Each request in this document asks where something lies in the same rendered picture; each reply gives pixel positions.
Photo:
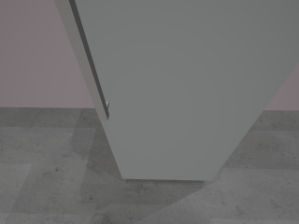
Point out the fridge door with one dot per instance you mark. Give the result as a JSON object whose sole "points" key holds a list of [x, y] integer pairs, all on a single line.
{"points": [[186, 79]]}

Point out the handle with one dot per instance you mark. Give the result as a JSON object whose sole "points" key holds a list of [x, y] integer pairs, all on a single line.
{"points": [[68, 12]]}

